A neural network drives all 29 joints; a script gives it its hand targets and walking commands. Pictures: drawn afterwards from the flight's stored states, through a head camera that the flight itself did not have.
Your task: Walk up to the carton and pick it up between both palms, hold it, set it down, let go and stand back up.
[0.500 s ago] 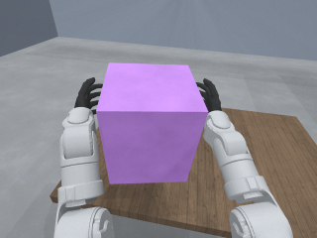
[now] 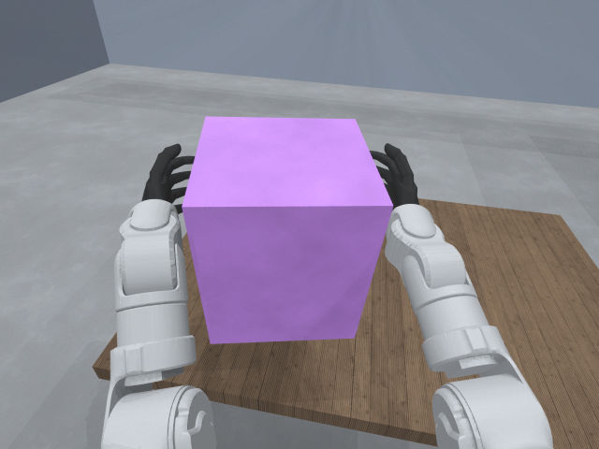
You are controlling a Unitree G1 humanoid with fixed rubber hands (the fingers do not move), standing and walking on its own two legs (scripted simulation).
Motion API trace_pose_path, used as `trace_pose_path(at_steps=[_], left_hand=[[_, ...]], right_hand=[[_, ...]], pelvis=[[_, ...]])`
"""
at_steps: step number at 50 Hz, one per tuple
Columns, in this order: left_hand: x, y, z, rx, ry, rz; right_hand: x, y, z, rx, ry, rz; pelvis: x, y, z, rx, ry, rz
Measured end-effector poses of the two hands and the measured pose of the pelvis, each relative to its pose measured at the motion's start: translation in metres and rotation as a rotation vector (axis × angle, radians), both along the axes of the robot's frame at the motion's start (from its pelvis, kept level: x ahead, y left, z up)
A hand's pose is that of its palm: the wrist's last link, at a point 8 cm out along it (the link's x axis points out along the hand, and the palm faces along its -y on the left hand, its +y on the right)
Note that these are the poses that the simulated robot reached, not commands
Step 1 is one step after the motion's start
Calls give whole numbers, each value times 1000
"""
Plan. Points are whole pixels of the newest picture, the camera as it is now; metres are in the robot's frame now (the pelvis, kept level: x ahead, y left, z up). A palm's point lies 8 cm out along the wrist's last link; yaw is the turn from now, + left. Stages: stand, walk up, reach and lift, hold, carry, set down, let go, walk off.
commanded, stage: hold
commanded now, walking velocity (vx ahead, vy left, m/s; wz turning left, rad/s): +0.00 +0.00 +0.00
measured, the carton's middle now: (282, 231) +0.39 -0.02 +0.16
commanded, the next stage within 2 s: none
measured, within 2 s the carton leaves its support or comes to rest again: neither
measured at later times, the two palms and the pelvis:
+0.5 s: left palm (154, 205) +0.37 +0.14 +0.23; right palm (394, 205) +0.35 -0.16 +0.22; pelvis -0.01 +0.00 +0.00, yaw +0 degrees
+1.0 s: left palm (149, 202) +0.36 +0.14 +0.24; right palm (394, 201) +0.35 -0.16 +0.23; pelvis +0.00 +0.00 +0.00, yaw +0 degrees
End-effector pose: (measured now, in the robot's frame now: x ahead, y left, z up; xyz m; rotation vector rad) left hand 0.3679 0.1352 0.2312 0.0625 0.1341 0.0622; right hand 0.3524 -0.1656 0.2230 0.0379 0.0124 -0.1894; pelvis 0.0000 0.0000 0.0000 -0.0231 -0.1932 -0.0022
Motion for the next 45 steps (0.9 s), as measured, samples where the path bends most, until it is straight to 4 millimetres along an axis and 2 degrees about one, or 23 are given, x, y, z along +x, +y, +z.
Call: trace_pose_path(at_steps=[12, 25, 32, 45], left_hand=[[-9, 2, 5, -1, -11, 9], [-2, 7, 3, -4, 11, 5], [2, 3, -1, -2, 3, -6], [-7, 3, 3, -1, -10, 4]], right_hand=[[-6, 2, 4, -4, -11, 5], [1, 8, 0, -5, 11, 5], [3, 3, -1, 0, 1, -1], [-5, 3, 0, 4, -12, 4]], pelvis=[[-1, 0, 0, 1, -16, -4], [-8, -3, 1, 6, 6, 9], [-4, -2, 1, 2, 18, 11], [3, 3, -1, -1, -16, -5]])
